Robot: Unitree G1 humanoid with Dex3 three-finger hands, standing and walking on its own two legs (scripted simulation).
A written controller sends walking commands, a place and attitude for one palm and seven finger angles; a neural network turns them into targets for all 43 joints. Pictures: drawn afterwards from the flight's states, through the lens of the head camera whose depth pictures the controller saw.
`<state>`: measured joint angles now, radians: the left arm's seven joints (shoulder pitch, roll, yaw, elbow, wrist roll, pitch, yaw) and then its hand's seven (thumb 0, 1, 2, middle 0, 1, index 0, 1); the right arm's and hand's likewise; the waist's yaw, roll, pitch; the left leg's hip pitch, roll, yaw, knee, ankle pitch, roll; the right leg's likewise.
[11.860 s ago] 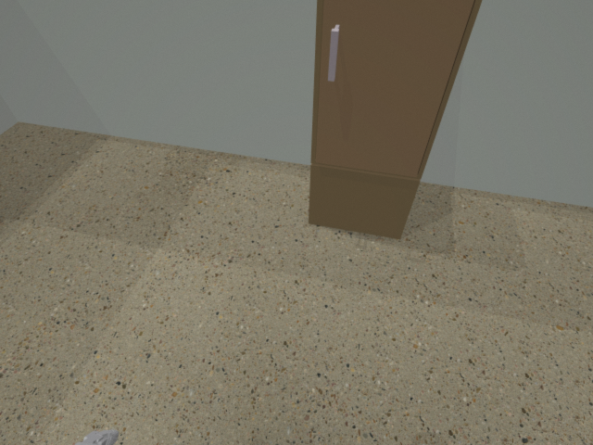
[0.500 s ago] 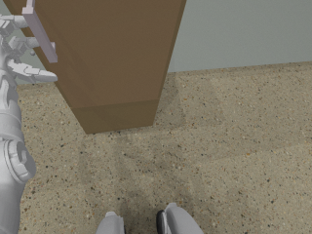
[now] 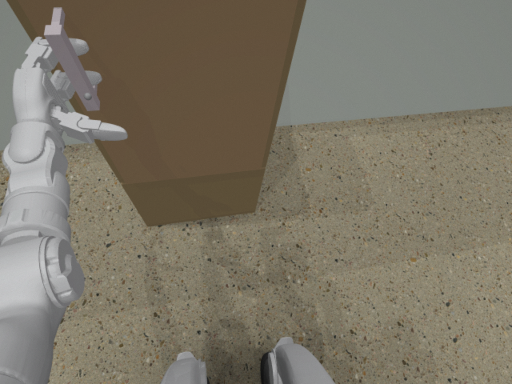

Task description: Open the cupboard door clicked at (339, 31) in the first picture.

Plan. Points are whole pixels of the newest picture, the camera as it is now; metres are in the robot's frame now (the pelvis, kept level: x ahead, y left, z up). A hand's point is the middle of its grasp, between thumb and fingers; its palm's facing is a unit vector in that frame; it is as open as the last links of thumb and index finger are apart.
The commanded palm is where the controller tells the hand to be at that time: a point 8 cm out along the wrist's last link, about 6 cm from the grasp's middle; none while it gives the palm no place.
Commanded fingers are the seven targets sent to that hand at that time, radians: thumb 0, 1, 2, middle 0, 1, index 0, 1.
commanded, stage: slide the fingers in behind the handle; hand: left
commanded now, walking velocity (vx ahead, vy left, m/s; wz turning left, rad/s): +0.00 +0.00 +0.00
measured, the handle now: (77, 63) +0.59 +0.22 +0.09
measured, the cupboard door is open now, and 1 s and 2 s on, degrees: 0 1 24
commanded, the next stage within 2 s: close the thumb around the handle in 0.48 s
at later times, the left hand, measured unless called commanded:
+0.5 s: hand (93, 97) +0.52 +0.19 +0.09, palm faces +0.09 -1.00 -0.02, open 14.1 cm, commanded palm +0.49 +0.23 +0.08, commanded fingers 0.00 -0.50 0.30 -0.30 -1.20 -0.30 -1.20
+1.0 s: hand (92, 98) +0.52 +0.19 +0.09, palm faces +0.09 -1.00 -0.01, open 9.3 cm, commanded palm +0.49 +0.23 +0.08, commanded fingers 0.00 0.73 0.83 -0.39 -1.33 -0.39 -1.33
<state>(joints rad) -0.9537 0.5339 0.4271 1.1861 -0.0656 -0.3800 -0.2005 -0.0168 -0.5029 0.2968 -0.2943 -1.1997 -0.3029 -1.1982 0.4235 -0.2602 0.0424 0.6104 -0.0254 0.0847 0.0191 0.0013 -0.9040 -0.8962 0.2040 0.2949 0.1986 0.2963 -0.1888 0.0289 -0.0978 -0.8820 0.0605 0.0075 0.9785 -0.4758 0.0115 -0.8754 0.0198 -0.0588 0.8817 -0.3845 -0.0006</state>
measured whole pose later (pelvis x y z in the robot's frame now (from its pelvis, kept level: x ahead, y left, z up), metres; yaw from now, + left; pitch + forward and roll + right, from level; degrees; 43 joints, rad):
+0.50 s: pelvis +0.00 +0.00 +0.00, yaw +0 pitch +21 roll -3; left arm -0.96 0.52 0.41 1.20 -0.06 -0.39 -0.17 -0.02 -0.50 0.30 -0.28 -1.20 -0.28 -1.20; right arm 0.42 -0.27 0.03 0.63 -0.03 0.07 0.02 0.00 -0.90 -0.90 0.20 0.29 0.20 0.30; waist -0.19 0.03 -0.10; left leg -0.88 0.06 0.00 0.97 -0.47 0.01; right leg -0.88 0.02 -0.06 0.89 -0.38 -0.01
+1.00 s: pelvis -0.01 +0.00 +0.00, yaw +0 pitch +21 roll -3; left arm -0.97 0.52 0.41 1.22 -0.06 -0.40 -0.17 -0.01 0.20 0.60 -0.33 -1.27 -0.33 -1.27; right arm 0.42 -0.27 0.04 0.63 -0.03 0.06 0.02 0.00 -0.90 -0.90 0.20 0.29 0.20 0.30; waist -0.19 0.03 -0.10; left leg -0.88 0.05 0.00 0.98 -0.47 0.01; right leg -0.88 0.02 -0.06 0.89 -0.38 -0.01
